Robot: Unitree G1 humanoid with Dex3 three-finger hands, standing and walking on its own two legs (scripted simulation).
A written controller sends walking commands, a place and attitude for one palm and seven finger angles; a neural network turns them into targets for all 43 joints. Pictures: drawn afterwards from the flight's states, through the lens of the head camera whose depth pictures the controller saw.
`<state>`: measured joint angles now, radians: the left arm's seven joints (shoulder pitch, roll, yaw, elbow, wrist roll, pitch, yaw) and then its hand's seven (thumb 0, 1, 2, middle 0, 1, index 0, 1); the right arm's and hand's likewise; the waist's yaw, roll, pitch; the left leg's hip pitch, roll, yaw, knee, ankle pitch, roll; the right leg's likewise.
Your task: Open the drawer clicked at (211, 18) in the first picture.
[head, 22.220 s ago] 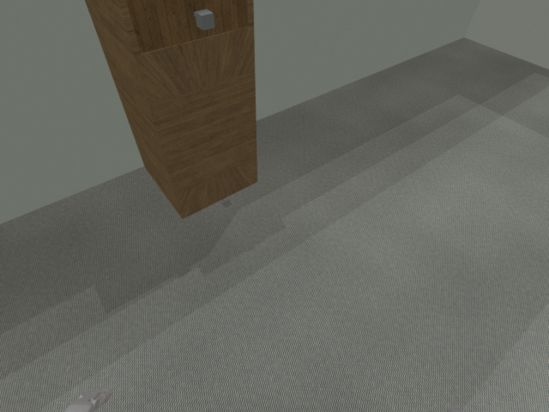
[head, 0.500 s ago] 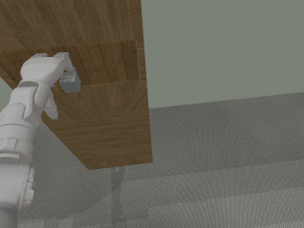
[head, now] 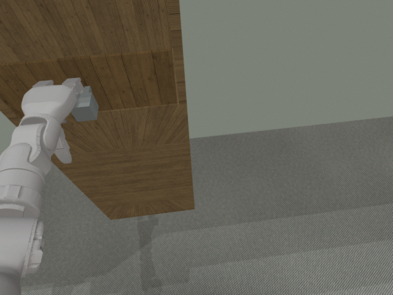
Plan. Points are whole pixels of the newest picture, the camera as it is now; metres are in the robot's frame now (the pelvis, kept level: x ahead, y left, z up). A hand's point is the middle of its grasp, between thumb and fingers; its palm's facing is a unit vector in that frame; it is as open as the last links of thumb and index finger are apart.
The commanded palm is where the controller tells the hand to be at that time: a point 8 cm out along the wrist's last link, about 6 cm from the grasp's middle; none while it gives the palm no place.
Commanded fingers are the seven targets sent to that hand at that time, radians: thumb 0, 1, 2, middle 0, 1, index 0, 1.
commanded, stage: lower the fingers behind the handle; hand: left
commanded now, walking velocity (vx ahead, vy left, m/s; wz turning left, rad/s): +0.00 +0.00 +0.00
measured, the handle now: (85, 100) +0.49 +0.25 +0.10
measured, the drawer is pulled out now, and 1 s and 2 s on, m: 0.00 0.00 0.04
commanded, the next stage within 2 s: close the thumb around the handle in 0.34 s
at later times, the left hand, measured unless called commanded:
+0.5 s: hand (62, 121) +0.45 +0.29 +0.09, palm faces -0.02 +0.00 -1.00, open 13.8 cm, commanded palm +0.43 +0.29 +0.14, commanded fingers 0.00 -0.28 0.40 -0.32 -1.22 -0.32 -1.22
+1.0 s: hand (61, 120) +0.45 +0.29 +0.09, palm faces -0.03 +0.02 -1.00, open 6.5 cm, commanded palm +0.43 +0.29 +0.14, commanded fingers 0.00 0.90 0.90 -0.40 -1.35 -0.40 -1.35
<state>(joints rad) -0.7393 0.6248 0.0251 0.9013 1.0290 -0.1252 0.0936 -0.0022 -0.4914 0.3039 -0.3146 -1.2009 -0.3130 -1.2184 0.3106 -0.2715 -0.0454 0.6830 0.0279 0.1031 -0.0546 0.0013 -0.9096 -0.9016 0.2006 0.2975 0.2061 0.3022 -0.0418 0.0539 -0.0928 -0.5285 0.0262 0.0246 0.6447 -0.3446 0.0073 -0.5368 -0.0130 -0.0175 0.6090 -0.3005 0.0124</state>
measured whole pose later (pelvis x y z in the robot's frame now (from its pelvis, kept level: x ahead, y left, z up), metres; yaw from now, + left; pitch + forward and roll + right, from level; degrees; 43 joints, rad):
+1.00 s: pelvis -0.01 +0.01 +0.00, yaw +0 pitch +13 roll -1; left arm -0.77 0.62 0.03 0.93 1.06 -0.11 0.14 0.00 0.58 0.77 -0.39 -1.31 -0.38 -1.31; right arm 0.31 -0.27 -0.04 0.69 0.03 0.09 -0.05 0.00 -0.91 -0.90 0.20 0.30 0.21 0.30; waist -0.05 0.05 -0.09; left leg -0.55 0.02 0.03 0.67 -0.35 0.02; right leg -0.56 -0.02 -0.01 0.62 -0.29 0.02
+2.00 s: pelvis +0.01 +0.00 +0.00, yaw +1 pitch +10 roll -1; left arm -0.45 0.54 -0.03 0.49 0.97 0.03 0.07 0.00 0.88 0.90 -0.41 -1.35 -0.35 -1.32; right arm 0.18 -0.27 -0.03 0.65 0.03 0.09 -0.05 0.00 -0.91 -0.90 0.20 0.30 0.21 0.30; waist 0.03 0.07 -0.09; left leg -0.43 0.01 0.00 0.62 -0.36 0.01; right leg -0.43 -0.03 -0.04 0.58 -0.32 0.02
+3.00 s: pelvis +0.01 +0.00 +0.01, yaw +1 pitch +3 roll +0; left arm 0.19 0.46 -0.02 -0.15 0.93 0.12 0.09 0.00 0.88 0.90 -0.41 -1.35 -0.32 -1.27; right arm 0.05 -0.23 0.02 0.61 0.00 0.06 -0.03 0.01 -0.91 -0.90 0.20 0.30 0.21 0.30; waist 0.10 0.09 -0.05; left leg -0.26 0.00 0.01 0.53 -0.32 0.01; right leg -0.27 -0.03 -0.03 0.52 -0.30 0.02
